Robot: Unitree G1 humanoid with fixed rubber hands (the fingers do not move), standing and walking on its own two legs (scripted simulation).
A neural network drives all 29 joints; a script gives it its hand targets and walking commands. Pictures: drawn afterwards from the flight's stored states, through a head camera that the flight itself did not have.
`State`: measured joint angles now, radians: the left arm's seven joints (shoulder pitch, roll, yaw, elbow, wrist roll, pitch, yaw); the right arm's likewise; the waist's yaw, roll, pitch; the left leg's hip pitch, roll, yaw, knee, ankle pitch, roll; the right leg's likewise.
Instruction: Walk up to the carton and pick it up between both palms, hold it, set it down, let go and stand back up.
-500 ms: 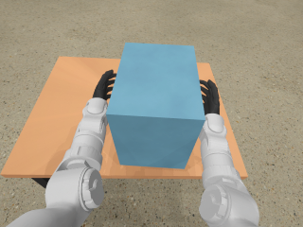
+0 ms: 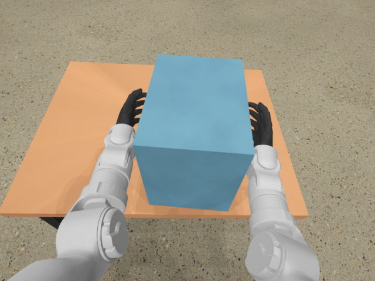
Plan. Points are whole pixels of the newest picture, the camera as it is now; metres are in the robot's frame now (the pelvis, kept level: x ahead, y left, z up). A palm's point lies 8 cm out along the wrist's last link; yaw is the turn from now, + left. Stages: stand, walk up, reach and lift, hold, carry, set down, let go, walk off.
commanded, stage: set down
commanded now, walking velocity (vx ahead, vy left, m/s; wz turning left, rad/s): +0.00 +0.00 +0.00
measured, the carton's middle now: (194, 135) +0.45 -0.04 +0.02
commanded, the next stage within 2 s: none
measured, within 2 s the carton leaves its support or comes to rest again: rests again in 0.12 s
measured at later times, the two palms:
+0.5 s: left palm (127, 125) +0.44 +0.11 +0.07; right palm (260, 141) +0.39 -0.18 +0.07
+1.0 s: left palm (128, 126) +0.44 +0.11 +0.07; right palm (260, 142) +0.39 -0.18 +0.07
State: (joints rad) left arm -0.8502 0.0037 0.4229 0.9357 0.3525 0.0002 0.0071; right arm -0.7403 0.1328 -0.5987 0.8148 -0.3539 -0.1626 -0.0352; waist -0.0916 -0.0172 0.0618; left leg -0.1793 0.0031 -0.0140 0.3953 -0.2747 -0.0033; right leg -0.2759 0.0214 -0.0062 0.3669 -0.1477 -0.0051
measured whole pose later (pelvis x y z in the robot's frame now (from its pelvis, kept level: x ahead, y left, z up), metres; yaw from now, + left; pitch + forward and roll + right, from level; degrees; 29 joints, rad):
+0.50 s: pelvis +0.00 +0.00 +0.00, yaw +0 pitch +5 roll -1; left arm -0.85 0.00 0.44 0.97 0.35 -0.08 0.01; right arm -0.74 0.14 -0.63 0.82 -0.39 -0.22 -0.03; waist -0.09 -0.02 0.06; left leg -0.20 0.00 -0.01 0.40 -0.27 0.00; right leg -0.30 0.02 -0.01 0.37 -0.14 -0.01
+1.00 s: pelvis +0.00 +0.00 +0.00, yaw +0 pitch +5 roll -1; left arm -0.85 -0.01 0.47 0.98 0.38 -0.09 0.00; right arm -0.74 0.15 -0.65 0.82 -0.40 -0.22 -0.02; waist -0.09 -0.01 0.06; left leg -0.21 0.00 -0.01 0.40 -0.27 0.00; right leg -0.30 0.02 -0.01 0.37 -0.14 -0.01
